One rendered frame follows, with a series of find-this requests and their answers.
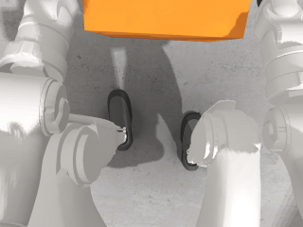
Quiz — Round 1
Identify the right robot foot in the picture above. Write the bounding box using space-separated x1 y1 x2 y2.
180 112 202 171

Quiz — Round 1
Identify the robot right upper arm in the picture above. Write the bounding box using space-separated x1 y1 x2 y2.
261 103 303 219

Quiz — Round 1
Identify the carton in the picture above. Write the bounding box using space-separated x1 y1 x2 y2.
82 0 251 43

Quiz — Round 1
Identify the robot right forearm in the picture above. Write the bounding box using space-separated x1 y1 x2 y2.
253 0 303 105

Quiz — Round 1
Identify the robot left upper arm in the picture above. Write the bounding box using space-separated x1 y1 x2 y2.
0 72 70 227

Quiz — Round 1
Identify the robot left thigh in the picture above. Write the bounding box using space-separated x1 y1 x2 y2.
29 123 107 227

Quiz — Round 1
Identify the robot left forearm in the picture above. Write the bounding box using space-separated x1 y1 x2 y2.
0 0 80 83

